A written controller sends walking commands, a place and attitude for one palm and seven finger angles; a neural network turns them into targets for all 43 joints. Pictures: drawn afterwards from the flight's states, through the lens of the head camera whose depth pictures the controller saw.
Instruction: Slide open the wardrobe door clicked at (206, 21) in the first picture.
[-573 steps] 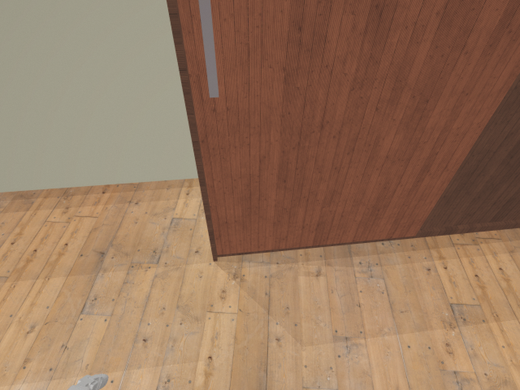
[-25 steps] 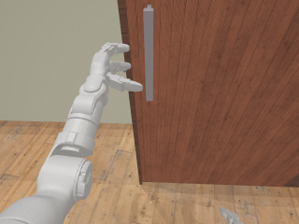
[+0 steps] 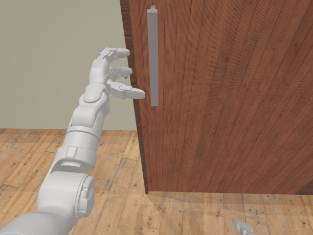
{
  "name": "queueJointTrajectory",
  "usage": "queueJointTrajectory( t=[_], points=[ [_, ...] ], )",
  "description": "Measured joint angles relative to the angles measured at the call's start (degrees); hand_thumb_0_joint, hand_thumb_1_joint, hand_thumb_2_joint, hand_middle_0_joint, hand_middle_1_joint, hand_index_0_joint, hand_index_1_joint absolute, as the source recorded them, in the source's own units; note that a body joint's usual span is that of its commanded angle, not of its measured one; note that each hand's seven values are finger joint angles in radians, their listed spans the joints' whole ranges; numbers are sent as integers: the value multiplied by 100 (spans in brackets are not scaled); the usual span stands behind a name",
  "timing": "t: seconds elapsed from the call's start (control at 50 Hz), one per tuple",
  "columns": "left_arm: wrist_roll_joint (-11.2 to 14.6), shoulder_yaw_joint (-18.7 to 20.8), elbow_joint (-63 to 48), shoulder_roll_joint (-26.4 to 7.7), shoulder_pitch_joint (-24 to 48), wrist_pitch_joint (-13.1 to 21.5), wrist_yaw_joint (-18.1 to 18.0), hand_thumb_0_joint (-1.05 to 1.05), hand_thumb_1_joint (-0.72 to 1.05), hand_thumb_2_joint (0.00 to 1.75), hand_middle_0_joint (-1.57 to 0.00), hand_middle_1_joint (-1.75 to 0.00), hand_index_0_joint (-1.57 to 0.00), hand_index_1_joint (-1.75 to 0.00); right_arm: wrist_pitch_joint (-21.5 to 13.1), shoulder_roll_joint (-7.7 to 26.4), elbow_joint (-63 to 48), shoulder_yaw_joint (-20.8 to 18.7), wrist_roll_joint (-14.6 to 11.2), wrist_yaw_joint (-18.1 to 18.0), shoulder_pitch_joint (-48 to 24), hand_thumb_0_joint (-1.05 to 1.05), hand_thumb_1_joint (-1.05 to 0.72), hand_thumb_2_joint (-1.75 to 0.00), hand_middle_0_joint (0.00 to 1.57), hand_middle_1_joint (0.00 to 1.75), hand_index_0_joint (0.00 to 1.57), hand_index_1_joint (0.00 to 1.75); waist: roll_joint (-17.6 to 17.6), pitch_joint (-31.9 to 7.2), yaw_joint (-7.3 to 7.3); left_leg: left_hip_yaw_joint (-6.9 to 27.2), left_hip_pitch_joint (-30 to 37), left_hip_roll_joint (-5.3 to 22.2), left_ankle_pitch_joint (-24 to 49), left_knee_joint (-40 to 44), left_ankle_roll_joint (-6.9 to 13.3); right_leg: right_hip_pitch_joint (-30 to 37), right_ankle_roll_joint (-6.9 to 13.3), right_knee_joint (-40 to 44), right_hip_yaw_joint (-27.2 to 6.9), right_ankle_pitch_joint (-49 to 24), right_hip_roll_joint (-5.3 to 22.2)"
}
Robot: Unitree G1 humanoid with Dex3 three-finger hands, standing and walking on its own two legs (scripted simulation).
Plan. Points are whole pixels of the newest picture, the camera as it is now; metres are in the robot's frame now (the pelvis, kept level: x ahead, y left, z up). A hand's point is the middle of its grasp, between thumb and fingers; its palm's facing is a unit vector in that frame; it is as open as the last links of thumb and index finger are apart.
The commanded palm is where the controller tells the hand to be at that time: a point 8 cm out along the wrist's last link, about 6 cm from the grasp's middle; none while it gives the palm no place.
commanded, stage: move the hooked fingers beside the handle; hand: left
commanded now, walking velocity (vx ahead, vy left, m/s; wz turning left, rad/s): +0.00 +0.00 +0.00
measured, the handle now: (154, 62) +0.51 +0.03 +0.21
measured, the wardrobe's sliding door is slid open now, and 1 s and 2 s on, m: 0.00 0.00 0.00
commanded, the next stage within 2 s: feel for the door with the fingertips in 1.24 s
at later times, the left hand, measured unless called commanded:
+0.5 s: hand (130, 70) +0.44 +0.09 +0.22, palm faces +0.00 -1.00 +0.01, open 14.0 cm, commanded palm +0.41 +0.14 +0.21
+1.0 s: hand (134, 72) +0.45 +0.08 +0.22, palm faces +0.00 -1.00 +0.00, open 14.0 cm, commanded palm +0.42 +0.14 +0.21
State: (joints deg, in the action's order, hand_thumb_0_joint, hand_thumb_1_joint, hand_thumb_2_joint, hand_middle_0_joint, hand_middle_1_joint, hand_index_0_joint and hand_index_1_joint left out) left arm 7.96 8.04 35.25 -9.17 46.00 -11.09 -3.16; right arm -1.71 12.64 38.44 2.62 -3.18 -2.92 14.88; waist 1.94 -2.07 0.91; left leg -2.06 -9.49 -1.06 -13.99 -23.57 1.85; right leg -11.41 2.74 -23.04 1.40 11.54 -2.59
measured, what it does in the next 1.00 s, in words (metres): stands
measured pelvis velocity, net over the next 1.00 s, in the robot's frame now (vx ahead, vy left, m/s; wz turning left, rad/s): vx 0.00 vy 0.00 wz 0.02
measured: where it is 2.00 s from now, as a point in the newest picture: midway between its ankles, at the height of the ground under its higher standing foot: outside the picture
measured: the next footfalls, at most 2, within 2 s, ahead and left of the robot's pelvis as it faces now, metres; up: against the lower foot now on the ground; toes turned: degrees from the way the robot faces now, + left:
none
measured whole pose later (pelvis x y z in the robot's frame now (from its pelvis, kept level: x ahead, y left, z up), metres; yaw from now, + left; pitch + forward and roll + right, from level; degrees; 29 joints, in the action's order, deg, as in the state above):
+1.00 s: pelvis +0.00 +0.00 +0.00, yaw +1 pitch +1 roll +0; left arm 8.0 6.8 41.8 -8.2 52.6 -13.8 -4.3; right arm -1.0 12.3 38.9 3.1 -2.8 -3.3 12.8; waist 1.9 -2.5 1.4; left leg -1.2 -10.7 -1.3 -13.8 -23.6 1.7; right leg -12.4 2.9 -23.0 2.3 11.6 -2.4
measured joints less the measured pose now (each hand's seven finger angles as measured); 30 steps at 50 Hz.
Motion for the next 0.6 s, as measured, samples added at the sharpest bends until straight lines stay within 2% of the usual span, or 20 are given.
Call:
queueJointTrajectory(
  t=[0.08, 0.16, 0.26, 0.4, 0.52, 0.6],
  points=[
    [25, -167, -223, -76, -77, 17, 152, -1, -50, 30, -30, -120, -30, -120, -34, 36, 34, -21, -41, -20, 7, 2, -91, -90, 20, 30, 20, 30, -10, 29, -71, 64, -3, -3, -10, -41, -8, 39, 8, 7, 63, 8, 5],
    [128, -368, -234, 10, -3, -161, 245, -1, -50, 30, -30, -120, -30, -120, -60, 93, 109, -39, -63, -34, -50, 2, -91, -90, 20, 30, 20, 30, 33, -4, -113, 136, -39, -33, -13, -81, -1, 41, -2, -7, 135, 26, 38],
    [215, -370, 23, 175, 169, -357, 149, -1, -51, 30, -30, -120, -30, -120, -47, 63, 138, 3, -43, -40, -215, 2, -91, -90, 20, 30, 20, 30, 19, -37, -57, 158, -86, -53, 0, -94, 7, -8, -11, -36, 159, 32, 59],
    [45, -229, 251, 193, 393, -71, -109, -1, -50, 30, -30, -120, -30, -120, -55, -34, 49, 44, 25, -11, -250, 2, -91, -90, 20, 30, 20, 30, 15, 9, 17, 85, -121, -39, 13, -68, 3, -92, -5, -64, 87, 19, 44],
    [2, 1, 376, -2, 387, -13, 43, -1, -50, 30, -30, -120, -30, -120, 58, -52, 73, 63, 11, 0, -39, 1, -91, -90, 20, 30, 20, 30, 9, -73, 20, 32, -58, -11, 14, 20, -8, -58, 6, 4, 30, 7, 12],
    [37, -134, 135, -37, 110, -45, 163, -1, -50, 30, -30, -120, -30, -120, 66, 16, 68, 2, -33, 23, 126, 2, -91, -90, 20, 30, 20, 30, 39, -69, -29, 50, -24, -8, -11, 8, -9, -4, 8, 20, 46, 22, 9]
  ],
)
